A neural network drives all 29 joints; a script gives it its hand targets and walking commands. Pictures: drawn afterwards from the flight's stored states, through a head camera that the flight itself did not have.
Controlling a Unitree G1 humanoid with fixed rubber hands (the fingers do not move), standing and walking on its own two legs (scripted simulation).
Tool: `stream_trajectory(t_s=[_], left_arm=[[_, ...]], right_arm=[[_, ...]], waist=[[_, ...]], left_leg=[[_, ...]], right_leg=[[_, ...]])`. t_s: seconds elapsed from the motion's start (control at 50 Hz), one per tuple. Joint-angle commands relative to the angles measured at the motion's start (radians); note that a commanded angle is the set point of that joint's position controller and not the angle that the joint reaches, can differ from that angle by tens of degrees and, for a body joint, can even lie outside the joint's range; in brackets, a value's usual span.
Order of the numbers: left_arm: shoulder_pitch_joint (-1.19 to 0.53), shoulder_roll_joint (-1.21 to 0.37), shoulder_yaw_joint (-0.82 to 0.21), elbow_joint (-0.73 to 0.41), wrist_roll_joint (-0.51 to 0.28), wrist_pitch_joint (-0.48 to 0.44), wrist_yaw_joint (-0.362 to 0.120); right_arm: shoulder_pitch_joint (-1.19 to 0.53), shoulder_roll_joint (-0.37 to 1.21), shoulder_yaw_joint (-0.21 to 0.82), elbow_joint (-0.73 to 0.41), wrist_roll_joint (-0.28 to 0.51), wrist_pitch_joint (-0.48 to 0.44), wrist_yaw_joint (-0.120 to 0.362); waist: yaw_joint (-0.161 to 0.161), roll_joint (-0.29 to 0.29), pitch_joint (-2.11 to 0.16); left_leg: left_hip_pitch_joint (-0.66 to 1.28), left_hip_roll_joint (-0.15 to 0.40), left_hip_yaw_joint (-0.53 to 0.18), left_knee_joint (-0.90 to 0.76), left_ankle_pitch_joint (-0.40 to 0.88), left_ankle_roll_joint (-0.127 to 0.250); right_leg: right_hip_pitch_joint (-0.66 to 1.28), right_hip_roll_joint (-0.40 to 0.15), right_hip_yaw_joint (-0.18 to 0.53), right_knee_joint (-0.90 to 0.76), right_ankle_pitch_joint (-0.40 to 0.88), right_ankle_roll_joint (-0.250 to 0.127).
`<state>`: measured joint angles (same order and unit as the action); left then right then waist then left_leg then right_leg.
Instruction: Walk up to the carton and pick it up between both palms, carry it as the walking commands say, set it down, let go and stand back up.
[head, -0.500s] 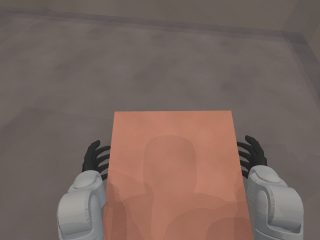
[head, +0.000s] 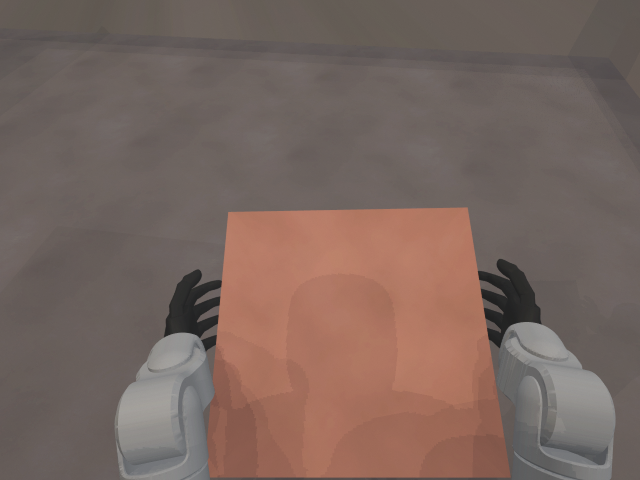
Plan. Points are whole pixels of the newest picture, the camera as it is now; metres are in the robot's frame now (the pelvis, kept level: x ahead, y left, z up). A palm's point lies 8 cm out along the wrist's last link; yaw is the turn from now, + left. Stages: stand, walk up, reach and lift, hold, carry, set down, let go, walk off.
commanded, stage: carry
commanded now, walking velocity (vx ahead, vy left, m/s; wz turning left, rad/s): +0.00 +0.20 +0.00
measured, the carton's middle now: (347, 340) +0.28 +0.00 +0.02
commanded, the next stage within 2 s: none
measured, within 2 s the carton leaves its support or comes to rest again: neither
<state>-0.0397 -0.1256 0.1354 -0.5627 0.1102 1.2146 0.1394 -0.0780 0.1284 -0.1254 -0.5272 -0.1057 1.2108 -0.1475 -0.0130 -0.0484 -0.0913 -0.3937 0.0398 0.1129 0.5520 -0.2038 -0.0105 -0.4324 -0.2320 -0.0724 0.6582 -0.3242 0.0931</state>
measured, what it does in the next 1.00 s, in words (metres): steps to the left: right foot, then left foot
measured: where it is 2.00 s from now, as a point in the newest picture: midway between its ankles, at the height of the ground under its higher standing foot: outside the picture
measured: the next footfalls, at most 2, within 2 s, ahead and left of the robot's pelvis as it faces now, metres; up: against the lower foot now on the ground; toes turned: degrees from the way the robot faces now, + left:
right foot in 0.26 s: +0.01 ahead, -0.03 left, +0.00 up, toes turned -12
left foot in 0.56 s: +0.04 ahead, +0.31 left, +0.00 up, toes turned +6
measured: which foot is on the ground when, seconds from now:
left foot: down 0.00-0.26, up 0.28-0.54, down 0.56-0.88, up 0.90-1.00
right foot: up 0.00-0.24, down 0.26-0.58, up 0.60-0.86, down 0.88-1.00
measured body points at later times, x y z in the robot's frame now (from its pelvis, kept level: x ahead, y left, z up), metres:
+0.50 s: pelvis -0.03 +0.13 +0.01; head -0.02 +0.12 +0.46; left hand +0.23 +0.29 +0.10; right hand +0.22 -0.06 +0.10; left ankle -0.01 +0.28 -0.69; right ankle -0.03 -0.02 -0.72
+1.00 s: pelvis -0.05 +0.27 +0.01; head -0.06 +0.26 +0.46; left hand +0.20 +0.44 +0.10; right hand +0.19 +0.08 +0.09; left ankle -0.04 +0.37 -0.68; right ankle -0.07 +0.16 -0.72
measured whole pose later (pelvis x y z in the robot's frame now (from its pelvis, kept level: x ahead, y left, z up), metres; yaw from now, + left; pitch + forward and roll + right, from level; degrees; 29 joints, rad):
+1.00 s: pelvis -0.05 +0.27 +0.01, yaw -2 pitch +3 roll +1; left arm -0.02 -0.13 0.13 -0.51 0.10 1.21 0.13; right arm -0.03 0.13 -0.13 -0.53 -0.12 1.22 -0.15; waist -0.01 0.02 -0.09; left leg -0.52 -0.01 0.09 0.93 -0.37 0.00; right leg -0.30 -0.10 -0.15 0.54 -0.29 0.00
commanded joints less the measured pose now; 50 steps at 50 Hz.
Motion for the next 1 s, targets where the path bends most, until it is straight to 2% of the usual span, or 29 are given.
stream_trajectory(t_s=[0.0,0.04,0.1,0.18,0.22,0.24,0.26,0.28,0.3,0.32,0.34,0.4,0.48,0.52,0.54,0.56,0.58,0.6,0.64,0.68,0.78,0.82,0.84,0.86,0.88,0.9,0.92,0.94,0.98], left_arm=[[-0.452,-0.813,-0.793,-0.091,-0.415,0.020,-0.240],[-0.486,-0.875,-0.815,-0.095,-0.443,0.007,-0.252],[-0.508,-0.902,-0.831,-0.117,-0.459,-0.012,-0.254],[-0.450,-0.866,-0.797,-0.088,-0.437,-0.003,-0.248],[-0.415,-0.842,-0.768,-0.059,-0.420,0.006,-0.249],[-0.402,-0.829,-0.748,-0.037,-0.412,0.011,-0.251],[-0.387,-0.809,-0.727,-0.018,-0.404,0.009,-0.255],[-0.381,-0.836,-0.720,-0.001,-0.400,0.002,-0.255],[-0.398,-0.860,-0.726,-0.022,-0.409,0.000,-0.256],[-0.407,-0.861,-0.720,-0.023,-0.406,-0.003,-0.258],[-0.411,-0.860,-0.719,-0.026,-0.400,-0.007,-0.259],[-0.428,-0.858,-0.719,-0.056,-0.399,-0.015,-0.253],[-0.373,-0.814,-0.722,-0.068,-0.384,-0.004,-0.239],[-0.359,-0.797,-0.732,-0.064,-0.379,0.003,-0.233],[-0.358,-0.786,-0.737,-0.065,-0.377,0.006,-0.231],[-0.364,-0.779,-0.746,-0.070,-0.378,0.011,-0.230],[-0.429,-0.788,-0.785,-0.111,-0.405,0.017,-0.235],[-0.438,-0.823,-0.797,-0.096,-0.414,0.016,-0.238],[-0.478,-0.884,-0.823,-0.100,-0.444,0.002,-0.251],[-0.504,-0.909,-0.840,-0.117,-0.463,-0.013,-0.254],[-0.452,-0.877,-0.808,-0.092,-0.441,-0.008,-0.249],[-0.421,-0.856,-0.782,-0.066,-0.426,0.000,-0.250],[-0.408,-0.845,-0.765,-0.051,-0.418,0.004,-0.251],[-0.396,-0.832,-0.744,-0.030,-0.411,0.008,-0.254],[-0.379,-0.818,-0.726,-0.006,-0.398,0.002,-0.256],[-0.395,-0.851,-0.732,-0.020,-0.406,-0.002,-0.256],[-0.402,-0.861,-0.730,-0.029,-0.408,-0.003,-0.257],[-0.407,-0.859,-0.726,-0.033,-0.406,-0.005,-0.259],[-0.420,-0.859,-0.726,-0.042,-0.404,-0.013,-0.257]], right_arm=[[-0.341,0.834,0.713,-0.034,0.386,0.016,0.252],[-0.361,0.871,0.714,-0.058,0.384,-0.002,0.257],[-0.361,0.894,0.718,-0.069,0.374,-0.021,0.256],[-0.345,0.862,0.738,-0.082,0.369,-0.012,0.245],[-0.333,0.840,0.744,-0.067,0.368,-0.001,0.240],[-0.327,0.832,0.745,-0.051,0.364,0.003,0.238],[-0.322,0.827,0.751,-0.049,0.361,0.009,0.239],[-0.392,0.806,0.773,-0.099,0.376,0.013,0.245],[-0.429,0.840,0.785,-0.103,0.391,0.011,0.251],[-0.448,0.858,0.799,-0.098,0.405,0.011,0.255],[-0.448,0.867,0.804,-0.089,0.411,0.009,0.259],[-0.454,0.887,0.810,-0.098,0.430,0.004,0.258],[-0.403,0.848,0.794,-0.088,0.432,0.019,0.250],[-0.365,0.831,0.777,-0.066,0.424,0.026,0.249],[-0.362,0.824,0.767,-0.059,0.418,0.028,0.250],[-0.351,0.809,0.753,-0.051,0.406,0.029,0.252],[-0.341,0.808,0.723,-0.039,0.394,0.019,0.254],[-0.347,0.835,0.724,-0.044,0.396,0.014,0.256],[-0.359,0.870,0.715,-0.062,0.390,-0.005,0.259],[-0.356,0.889,0.709,-0.064,0.379,-0.021,0.260],[-0.341,0.861,0.731,-0.079,0.368,-0.016,0.248],[-0.340,0.847,0.742,-0.072,0.369,-0.006,0.243],[-0.336,0.836,0.744,-0.061,0.369,-0.001,0.241],[-0.335,0.832,0.746,-0.047,0.364,0.003,0.240],[-0.352,0.814,0.758,-0.069,0.368,0.011,0.243],[-0.409,0.825,0.770,-0.099,0.382,0.011,0.247],[-0.434,0.852,0.785,-0.097,0.397,0.010,0.251],[-0.442,0.863,0.794,-0.092,0.405,0.009,0.254],[-0.428,0.880,0.797,-0.079,0.415,0.004,0.257]], waist=[[-0.005,0.351,-0.234],[0.006,0.251,-0.222],[0.009,0.235,-0.245],[0.007,0.212,-0.265],[0.022,0.151,-0.275],[0.026,0.081,-0.266],[0.024,-0.156,-0.241],[0.024,-0.285,-0.204],[0.020,-0.153,-0.162],[0.019,-0.073,-0.140],[0.016,-0.054,-0.127],[0.011,-0.129,-0.136],[0.023,-0.205,-0.182],[0.012,-0.159,-0.227],[0.016,-0.079,-0.248],[0.012,0.086,-0.251],[-0.003,0.358,-0.228],[-0.004,0.344,-0.243],[0.005,0.238,-0.232],[0.008,0.240,-0.248],[0.004,0.207,-0.258],[0.017,0.164,-0.262],[0.025,0.121,-0.265],[0.030,0.034,-0.248],[0.029,-0.233,-0.204],[0.024,-0.237,-0.169],[0.021,-0.123,-0.136],[0.018,-0.059,-0.126],[0.008,-0.087,-0.115]], left_leg=[[0.278,0.312,-0.324,-0.198,0.416,0.200],[0.213,0.241,-0.187,-0.156,0.336,0.199],[0.217,0.192,-0.138,-0.152,0.237,0.197],[0.224,0.209,-0.184,-0.157,0.205,0.222],[0.176,0.176,-0.136,-0.092,0.203,0.181],[0.047,0.140,-0.108,-0.017,0.172,0.126],[-0.196,0.039,-0.044,0.147,-0.049,0.046],[-0.267,0.004,-0.030,0.311,-0.289,0.012],[-0.271,0.028,-0.110,0.442,-0.278,0.005],[-0.260,0.033,-0.140,0.504,-0.227,0.003],[-0.260,0.040,-0.138,0.513,-0.180,-0.003],[-0.184,0.015,-0.050,0.372,-0.141,-0.025],[-0.055,-0.015,0.021,0.113,-0.168,-0.024],[0.106,-0.033,0.074,-0.116,-0.050,-0.016],[0.223,0.011,0.033,-0.187,0.009,-0.013],[0.324,0.171,-0.165,-0.225,0.198,0.035],[0.321,0.329,-0.370,-0.216,0.434,0.149],[0.323,0.313,-0.329,-0.180,0.521,0.197],[0.262,0.245,-0.195,-0.145,0.421,0.196],[0.255,0.203,-0.142,-0.151,0.315,0.194],[0.244,0.218,-0.197,-0.190,0.186,0.228],[0.214,0.188,-0.163,-0.148,0.185,0.203],[0.142,0.166,-0.130,-0.110,0.165,0.162],[-0.021,0.118,-0.102,-0.017,0.117,0.101],[-0.229,0.004,-0.016,0.142,-0.140,0.027],[-0.255,0.008,-0.061,0.340,-0.291,0.009],[-0.252,0.019,-0.127,0.444,-0.261,0.006],[-0.243,0.029,-0.152,0.496,-0.211,0.003],[-0.238,0.037,-0.105,0.437,-0.135,-0.016]], right_leg=[[-0.163,0.132,-0.059,0.363,-0.332,-0.026],[-0.154,0.124,-0.011,0.488,-0.251,-0.043],[-0.125,0.147,-0.047,0.396,-0.188,-0.053],[0.014,0.177,-0.061,0.077,-0.134,-0.084],[0.181,0.160,-0.085,-0.218,0.043,-0.084],[0.316,0.060,0.015,-0.296,0.123,-0.092],[0.444,-0.196,0.342,-0.347,0.373,-0.172],[0.387,-0.347,0.450,-0.359,0.530,-0.301],[0.335,-0.316,0.388,-0.355,0.518,-0.318],[0.290,-0.273,0.317,-0.357,0.419,-0.298],[0.272,-0.224,0.243,-0.354,0.354,-0.267],[0.258,-0.121,0.078,-0.300,0.373,-0.193],[0.261,-0.109,0.045,-0.227,0.436,-0.167],[0.227,-0.074,0.009,-0.130,0.391,-0.124],[0.152,-0.041,-0.022,-0.060,0.312,-0.088],[-0.014,0.026,-0.054,0.052,0.062,-0.038],[-0.167,0.125,-0.130,0.191,-0.251,0.001],[-0.149,0.128,-0.066,0.343,-0.356,-0.022],[-0.143,0.124,-0.017,0.464,-0.265,-0.040],[-0.139,0.133,-0.035,0.432,-0.207,-0.049],[-0.008,0.173,-0.052,0.136,-0.163,-0.084],[0.122,0.179,-0.081,-0.109,-0.048,-0.092],[0.239,0.130,-0.064,-0.258,0.073,-0.090],[0.382,0.005,0.096,-0.323,0.134,-0.112],[0.419,-0.280,0.431,-0.386,0.354,-0.233],[0.365,-0.347,0.443,-0.378,0.473,-0.323],[0.318,-0.309,0.374,-0.368,0.455,-0.317],[0.288,-0.262,0.293,-0.364,0.384,-0.287],[0.304,-0.157,0.133,-0.315,0.409,-0.222]])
